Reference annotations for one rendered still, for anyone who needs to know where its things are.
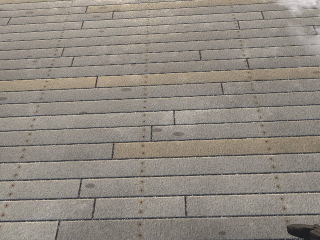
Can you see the right robot hand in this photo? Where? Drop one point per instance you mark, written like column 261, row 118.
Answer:
column 306, row 231

